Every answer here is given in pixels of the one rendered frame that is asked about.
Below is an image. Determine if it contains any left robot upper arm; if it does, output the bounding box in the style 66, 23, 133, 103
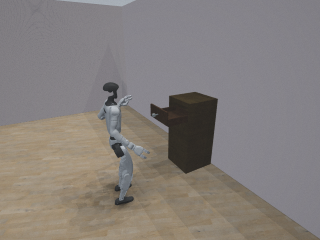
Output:
97, 100, 107, 120

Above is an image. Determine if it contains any right robot forearm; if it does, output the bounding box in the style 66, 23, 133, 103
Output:
112, 130, 136, 150

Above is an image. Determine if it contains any cabinet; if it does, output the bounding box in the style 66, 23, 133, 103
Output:
168, 92, 218, 174

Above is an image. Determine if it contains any right robot upper arm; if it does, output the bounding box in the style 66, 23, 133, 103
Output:
109, 106, 120, 137

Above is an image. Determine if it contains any right robot hand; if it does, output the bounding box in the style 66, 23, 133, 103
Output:
133, 145, 150, 159

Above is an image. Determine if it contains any left robot hand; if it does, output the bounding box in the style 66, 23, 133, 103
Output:
118, 95, 133, 106

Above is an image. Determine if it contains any drawer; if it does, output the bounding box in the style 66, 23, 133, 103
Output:
150, 103, 188, 127

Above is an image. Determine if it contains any robot right foot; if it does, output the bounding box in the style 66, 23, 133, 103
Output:
115, 196, 134, 205

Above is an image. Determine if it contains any humanoid robot torso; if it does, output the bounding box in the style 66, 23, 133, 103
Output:
104, 103, 122, 150

